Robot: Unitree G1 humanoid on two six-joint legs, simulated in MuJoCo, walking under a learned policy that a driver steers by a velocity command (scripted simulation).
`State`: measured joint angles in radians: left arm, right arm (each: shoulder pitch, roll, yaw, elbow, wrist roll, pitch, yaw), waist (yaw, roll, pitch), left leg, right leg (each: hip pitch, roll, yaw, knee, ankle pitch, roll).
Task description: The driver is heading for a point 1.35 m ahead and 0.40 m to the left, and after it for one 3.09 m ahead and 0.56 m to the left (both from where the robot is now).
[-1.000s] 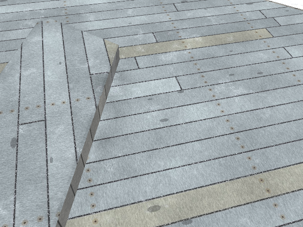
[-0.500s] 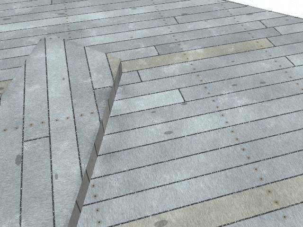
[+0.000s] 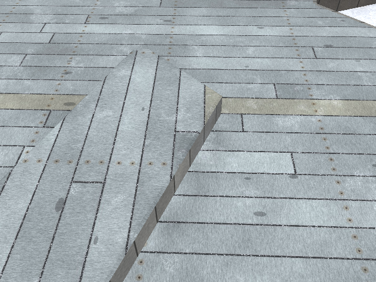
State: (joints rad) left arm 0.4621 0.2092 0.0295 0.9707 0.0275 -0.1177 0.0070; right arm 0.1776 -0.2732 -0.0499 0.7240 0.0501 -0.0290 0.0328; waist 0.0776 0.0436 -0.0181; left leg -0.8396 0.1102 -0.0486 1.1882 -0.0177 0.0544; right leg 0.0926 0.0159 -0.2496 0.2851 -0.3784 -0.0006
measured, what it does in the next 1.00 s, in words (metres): walks ahead, turning left: left foot, then right foot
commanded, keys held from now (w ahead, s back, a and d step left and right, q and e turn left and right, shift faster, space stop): w+q+shift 0.52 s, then w+shift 0.48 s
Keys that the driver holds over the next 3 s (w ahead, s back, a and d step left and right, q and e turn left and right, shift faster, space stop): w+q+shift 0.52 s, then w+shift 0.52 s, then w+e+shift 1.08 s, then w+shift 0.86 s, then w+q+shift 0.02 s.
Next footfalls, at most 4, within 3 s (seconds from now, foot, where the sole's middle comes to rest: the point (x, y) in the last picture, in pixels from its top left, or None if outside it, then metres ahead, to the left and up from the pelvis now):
0.18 left None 0.33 0.08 -0.77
0.62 right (203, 232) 0.73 0.04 -0.77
1.08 left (98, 189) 0.81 0.45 -0.64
1.54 right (103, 110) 1.25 0.53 -0.64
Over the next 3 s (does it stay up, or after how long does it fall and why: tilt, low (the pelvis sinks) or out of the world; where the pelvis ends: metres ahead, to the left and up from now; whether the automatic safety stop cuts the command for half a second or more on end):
stays up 2.18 0.53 -0.03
